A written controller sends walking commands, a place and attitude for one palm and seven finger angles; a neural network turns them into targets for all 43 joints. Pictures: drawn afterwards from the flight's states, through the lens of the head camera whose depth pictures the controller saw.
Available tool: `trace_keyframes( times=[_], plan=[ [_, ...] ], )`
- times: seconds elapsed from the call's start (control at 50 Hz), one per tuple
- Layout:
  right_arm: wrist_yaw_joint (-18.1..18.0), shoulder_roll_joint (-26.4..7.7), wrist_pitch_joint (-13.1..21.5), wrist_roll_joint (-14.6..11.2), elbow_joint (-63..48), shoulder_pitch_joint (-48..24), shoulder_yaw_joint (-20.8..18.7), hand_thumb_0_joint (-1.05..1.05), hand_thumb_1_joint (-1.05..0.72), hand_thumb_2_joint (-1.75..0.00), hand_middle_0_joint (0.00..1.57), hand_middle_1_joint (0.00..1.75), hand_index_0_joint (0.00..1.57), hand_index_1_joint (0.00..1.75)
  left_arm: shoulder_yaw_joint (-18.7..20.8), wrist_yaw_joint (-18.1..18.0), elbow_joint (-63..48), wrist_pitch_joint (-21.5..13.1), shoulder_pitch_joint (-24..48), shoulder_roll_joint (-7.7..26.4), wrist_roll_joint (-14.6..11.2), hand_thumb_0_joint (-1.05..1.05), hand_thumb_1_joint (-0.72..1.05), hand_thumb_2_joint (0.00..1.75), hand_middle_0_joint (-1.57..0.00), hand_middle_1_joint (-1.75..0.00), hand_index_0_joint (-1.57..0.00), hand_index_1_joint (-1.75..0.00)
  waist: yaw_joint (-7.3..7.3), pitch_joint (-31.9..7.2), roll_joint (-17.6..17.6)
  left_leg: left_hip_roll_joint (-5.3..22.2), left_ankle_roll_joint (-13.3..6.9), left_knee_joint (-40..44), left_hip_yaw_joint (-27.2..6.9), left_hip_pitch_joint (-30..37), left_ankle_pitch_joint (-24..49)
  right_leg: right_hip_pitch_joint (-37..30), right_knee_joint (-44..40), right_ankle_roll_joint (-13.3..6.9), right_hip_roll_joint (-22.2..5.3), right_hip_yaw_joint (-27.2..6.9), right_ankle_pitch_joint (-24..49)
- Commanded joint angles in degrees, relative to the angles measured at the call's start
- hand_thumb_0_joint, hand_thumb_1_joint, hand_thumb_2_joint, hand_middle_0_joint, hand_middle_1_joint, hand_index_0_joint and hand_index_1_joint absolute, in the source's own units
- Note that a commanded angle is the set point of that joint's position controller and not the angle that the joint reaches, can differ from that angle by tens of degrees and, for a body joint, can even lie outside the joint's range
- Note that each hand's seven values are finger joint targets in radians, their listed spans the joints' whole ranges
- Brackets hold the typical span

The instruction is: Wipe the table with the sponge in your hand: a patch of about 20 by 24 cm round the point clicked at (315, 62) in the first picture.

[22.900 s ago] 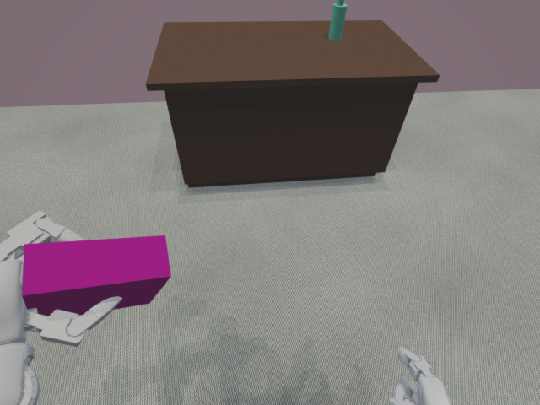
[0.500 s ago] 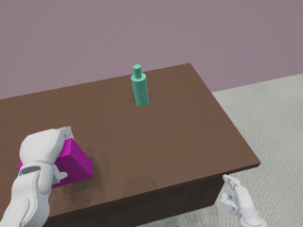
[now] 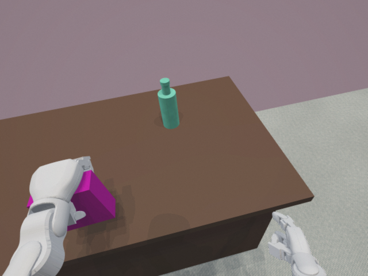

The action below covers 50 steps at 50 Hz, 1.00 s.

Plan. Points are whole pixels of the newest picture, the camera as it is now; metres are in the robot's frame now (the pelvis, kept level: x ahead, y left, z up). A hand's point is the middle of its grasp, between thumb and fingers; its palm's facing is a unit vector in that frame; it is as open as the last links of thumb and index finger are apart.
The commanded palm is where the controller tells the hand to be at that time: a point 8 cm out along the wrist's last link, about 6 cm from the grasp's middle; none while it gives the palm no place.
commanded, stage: move the sponge above the wiping area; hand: left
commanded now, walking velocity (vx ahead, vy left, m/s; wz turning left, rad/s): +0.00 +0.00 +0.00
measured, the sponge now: (81, 207) +0.22 +0.29 +0.02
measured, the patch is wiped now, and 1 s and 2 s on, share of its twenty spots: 0.00 0.00 0.00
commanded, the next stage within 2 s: none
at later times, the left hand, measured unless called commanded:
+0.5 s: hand (87, 193) +0.24 +0.27 +0.06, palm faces -0.03 -0.10 -0.99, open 9.2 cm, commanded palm +0.21 +0.27 +0.12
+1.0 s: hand (95, 200) +0.23 +0.26 +0.04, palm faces -0.05 -0.11 -0.99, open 9.2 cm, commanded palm +0.22 +0.25 +0.10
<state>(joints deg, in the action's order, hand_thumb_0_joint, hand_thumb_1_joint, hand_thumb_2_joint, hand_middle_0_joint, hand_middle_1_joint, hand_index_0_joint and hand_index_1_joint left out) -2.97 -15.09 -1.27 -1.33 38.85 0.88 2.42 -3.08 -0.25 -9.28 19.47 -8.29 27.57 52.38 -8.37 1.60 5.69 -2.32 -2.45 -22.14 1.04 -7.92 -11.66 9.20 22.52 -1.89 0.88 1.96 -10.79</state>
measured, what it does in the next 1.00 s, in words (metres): stands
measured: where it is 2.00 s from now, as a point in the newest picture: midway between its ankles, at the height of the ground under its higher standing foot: outside the picture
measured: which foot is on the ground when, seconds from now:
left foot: down 0.00-1.00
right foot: down 0.00-1.00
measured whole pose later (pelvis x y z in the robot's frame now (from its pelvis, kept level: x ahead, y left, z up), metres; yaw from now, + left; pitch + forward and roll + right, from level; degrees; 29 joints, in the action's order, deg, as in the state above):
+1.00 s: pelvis +0.01 -0.01 +0.00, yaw +0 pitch -1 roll +0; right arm -2.9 -14.9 -1.5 -1.7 39.7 1.7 0.9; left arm -7.4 -6.5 -0.8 20.3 -8.1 22.8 54.6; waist -7.9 -0.2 5.1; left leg -1.3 -1.5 -24.0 0.8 -9.7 -13.4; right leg 11.0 24.3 -2.9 1.9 2.0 -12.5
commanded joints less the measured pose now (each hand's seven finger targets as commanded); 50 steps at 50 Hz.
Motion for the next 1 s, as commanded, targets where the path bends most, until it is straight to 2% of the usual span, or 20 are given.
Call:
trace_keyframes(
  times=[0.0, 0.08, 0.12, 0.18, 0.26, 0.28, 0.32, 0.38, 0.46, 0.48, 0.56, 0.62, 0.66, 0.68, 0.72, 0.78, 0.8, 0.88, 0.92, 0.98],
  plan=[
    [-0.84, -5.63, 3.47, -0.11, -9.23, -11.13, -1.79, 0.0, -0.9, -0.9, 0.2, 0.3, 0.2, 0.3, 8.67, -3.19, -9.11, -0.82, 14.51, 12.97, 2.36, 0.0, 0.1, 1.3, -1.2, -1.6, -1.2, -1.6, 0.86, -11.55, -3.02, 1.5, 0.15, 2.25, -6.43, 2.28, 9.43, -2.21, -3.75, -2.81, -0.71, -7.6, 3.6],
    [-0.9, -5.51, 3.6, -0.11, -9.47, -12.14, -2.11, 0.0, -0.9, -0.9, 0.2, 0.3, 0.2, 0.3, 9.36, -4.27, -10.46, -1.19, 13.93, 13.45, 2.41, 0.0, 0.1, 1.3, -1.2, -1.6, -1.2, -1.6, 0.12, -12.69, 0.04, 1.37, 0.42, 2.29, -6.94, 3.09, 10.14, -3.22, -3.65, -3.27, -0.46, -8.72, 3.97],
    [-0.77, -5.24, 3.84, -0.27, -9.4, -11.27, -2.27, 0.0, -0.9, -0.9, 0.2, 0.3, 0.2, 0.3, 6.39, -4.38, -9.19, -1.25, 14.16, 10.23, 2.3, 0.0, 0.1, 1.3, -1.2, -1.6, -1.2, -1.6, 0.91, -12.4, -1.11, 1.61, 0.44, 1.93, -6.38, 2.89, 10.89, -2.32, -3.44, -2.82, -0.79, -7.32, 4.73],
    [-0.67, -5.64, 3.56, -0.25, -9.17, -11.72, -2.36, 0.0, -0.9, -0.9, 0.2, 0.3, 0.2, 0.3, 7.98, -4.75, -7.88, -0.37, 12.62, 11.63, 2.26, 0.0, 0.1, 1.3, -1.2, -1.6, -1.2, -1.6, 0.35, -11.84, -2.11, 1.44, 0.45, 2.11, -6.73, 2.54, 10.37, -2.58, -3.7, -3.11, -0.43, -8.37, 4.49],
    [-0.58, -5.61, 3.24, -0.28, -9.52, -10.77, -2.58, 0.0, -0.9, -0.9, 0.2, 0.3, 0.2, 0.3, 6.41, -5.0, -7.58, -0.13, 11.97, 10.13, 2.35, 0.0, 0.1, 1.3, -1.2, -1.6, -1.2, -1.6, 0.52, -13.29, -3.34, 1.44, 0.33, 1.76, -6.0, 2.09, 11.77, -3.37, -2.93, -2.59, -1.07, -7.09, 6.44],
    [-0.53, -5.8, 3.25, -0.31, -9.34, -11.58, -2.59, 0.0, -0.9, -0.9, 0.2, 0.3, 0.2, 0.3, 8.74, -5.25, -8.11, 0.13, 11.22, 12.27, 2.5, 0.0, 0.1, 1.3, -1.2, -1.6, -1.2, -1.6, 0.11, -12.86, -3.1, 1.28, 0.28, 1.59, -6.56, 2.47, 12.11, -3.58, -3.08, -3.15, -0.45, -8.66, 6.5],
    [-0.39, -5.49, 3.29, -0.4, -9.65, -10.85, -2.64, 0.0, -0.9, -0.9, 0.2, 0.3, 0.2, 0.3, 5.97, -5.19, -7.87, 0.07, 11.0, 9.31, 2.46, 0.0, 0.1, 1.3, -1.2, -1.6, -1.2, -1.6, 0.66, -12.78, -3.01, 1.44, 0.24, 1.25, -5.99, 2.42, 12.81, -3.01, -2.83, -2.71, -0.9, -7.4, 7.19],
    [-0.59, -5.9, 3.12, -0.3, -9.3, -11.0, -2.66, 0.0, -0.9, -0.9, 0.2, 0.3, 0.2, 0.3, 8.01, -5.65, -7.26, 0.18, 11.07, 11.6, 2.4, 0.0, 0.1, 1.3, -1.2, -1.6, -1.2, -1.6, 0.51, -11.98, -3.14, 1.12, 0.1, 1.13, -6.15, 2.32, 11.7, -2.94, -3.44, -2.96, -0.59, -8.99, 6.86],
    [-0.93, -5.64, 3.29, -0.46, -9.11, -10.38, -2.81, 0.0, -0.9, -0.9, 0.2, 0.3, 0.2, 0.3, 5.13, -5.9, -5.31, -0.34, 14.38, 9.14, 2.55, 0.0, 0.1, 1.3, -1.2, -1.6, -1.2, -1.6, 1.36, -11.64, -3.9, 1.13, -0.1, 0.77, -5.28, 2.25, 10.93, -1.72, -3.51, -2.4, -1.09, -7.6, 6.32],
    [-1.04, -5.75, 3.52, -0.46, -9.04, -10.72, -2.78, 0.0, -0.9, -0.9, 0.2, 0.3, 0.2, 0.3, 7.23, -6.12, -5.96, -0.42, 14.66, 11.24, 2.56, 0.0, 0.1, 1.3, -1.2, -1.6, -1.2, -1.6, 1.06, -12.34, -3.32, 0.98, -0.12, 0.78, -5.93, 2.71, 10.65, -2.12, -3.72, -2.85, -0.59, -9.01, 5.82],
    [-0.94, -5.51, 3.73, -0.32, -8.99, -9.87, -3.17, 0.0, -0.9, -0.9, 0.2, 0.3, 0.2, 0.3, 4.15, -6.42, -5.46, -1.33, 14.37, 8.04, 2.97, 0.0, 0.1, 1.3, -1.2, -1.6, -1.2, -1.6, 1.26, -13.91, -2.54, 1.11, -0.04, 0.08, -5.25, 3.2, 12.82, -1.88, -2.85, -2.56, -0.97, -7.66, 8.35],
    [-0.49, -5.63, 3.88, -0.18, -8.99, -9.54, -3.44, 0.0, -0.9, -0.9, 0.2, 0.3, 0.2, 0.3, 6.19, -7.0, -5.69, -1.25, 10.22, 9.08, 3.32, 0.0, 0.1, 1.3, -1.2, -1.6, -1.2, -1.6, 0.55, -15.18, -2.83, 1.1, 0.03, -0.54, -5.31, 3.07, 15.34, -3.3, -1.92, -2.86, -0.91, -7.99, 11.53],
    [0.03, -5.51, 3.43, -0.21, -9.5, -9.69, -3.5, 0.0, -0.9, -0.9, 0.2, 0.3, 0.2, 0.3, 4.38, -7.16, -6.71, -0.88, 8.39, 6.94, 3.16, 0.0, 0.1, 1.3, -1.2, -1.6, -1.2, -1.6, 0.6, -14.33, -3.08, 1.29, 0.37, -0.43, -5.45, 2.5, 16.52, -3.16, -1.47, -2.76, -1.08, -7.6, 13.16],
    [0.21, -5.67, 3.29, -0.29, -9.42, -10.28, -3.34, 0.0, -0.9, -0.9, 0.2, 0.3, 0.2, 0.3, 6.05, -7.41, -6.66, -0.24, 7.87, 8.47, 3.11, 0.0, 0.1, 1.3, -1.2, -1.6, -1.2, -1.6, 0.33, -13.55, -2.52, 1.21, 0.42, -0.11, -5.94, 2.32, 15.72, -3.11, -1.78, -3.22, -0.62, -8.71, 12.29],
    [0.27, -5.47, 3.06, -0.43, -9.61, -9.9, -3.47, 0.0, -0.9, -0.9, 0.2, 0.3, 0.2, 0.3, 4.25, -7.59, -6.2, 0.27, 8.07, 6.47, 3.17, 0.0, 0.1, 1.3, -1.2, -1.6, -1.2, -1.6, 0.77, -13.32, -4.57, 1.45, 0.2, -0.4, -5.39, 1.85, 15.02, -2.43, -1.65, -2.67, -0.92, -7.75, 11.56],
    [0.24, -5.83, 2.74, -0.36, -9.55, -10.76, -3.46, 0.0, -0.9, -0.9, 0.2, 0.3, 0.2, 0.3, 6.5, -8.3, -6.95, 0.77, 8.08, 9.19, 3.67, 0.0, 0.1, 1.3, -1.2, -1.6, -1.2, -1.6, 0.28, -13.75, -3.88, 1.14, 0.2, -0.4, -5.66, 1.94, 14.38, -2.98, -1.62, -3.08, -0.55, -9.27, 11.53],
    [0.28, -5.35, 2.75, -0.42, -9.95, -10.67, -3.19, 0.0, -0.9, -0.9, 0.2, 0.3, 0.2, 0.3, 3.98, -8.25, -6.88, 0.93, 8.77, 6.61, 3.88, 0.0, 0.1, 1.3, -1.2, -1.6, -1.2, -1.6, 0.55, -14.08, -4.03, 1.13, 0.07, -0.5, -5.22, 1.7, 14.55, -2.78, -1.24, -2.72, -0.92, -7.89, 11.36],
    [-0.23, -5.54, 2.76, -0.49, -9.19, -10.5, -3.4, 0.0, -0.9, -0.9, 0.2, 0.3, 0.2, 0.3, 4.64, -8.69, -5.77, 0.67, 11.35, 7.9, 3.57, 0.0, 0.1, 1.3, -1.2, -1.6, -1.2, -1.6, 1.18, -12.63, -3.73, 1.18, -0.03, -0.26, -5.76, 2.02, 11.46, -1.18, -2.56, -2.89, -0.4, -9.21, 7.75],
    [-0.59, -5.28, 3.1, -0.59, -8.84, -9.98, -3.36, 0.0, -0.9, -0.9, 0.2, 0.3, 0.2, 0.3, 3.08, -8.87, -3.23, 0.26, 13.2, 6.55, 3.78, 0.0, 0.1, 1.3, -1.2, -1.6, -1.2, -1.6, 1.77, -12.11, -4.14, 1.16, -0.18, -0.42, -5.14, 1.58, 10.33, -0.21, -2.71, -2.5, -0.63, -8.01, 6.04],
    [-0.77, -5.16, 3.47, -0.59, -8.74, -10.73, -3.31, 0.0, -0.9, -0.9, 0.2, 0.3, 0.2, 0.3, 1.99, -9.09, -3.75, -0.45, 16.57, 6.12, 4.22, 0.0, 0.1, 1.3, -1.2, -1.6, -1.2, -1.6, 1.62, -12.62, -1.64, 0.99, -0.04, -0.02, -5.65, 2.48, 9.37, 0.44, -2.87, -2.94, -0.21, -8.54, 4.51]
  ],
)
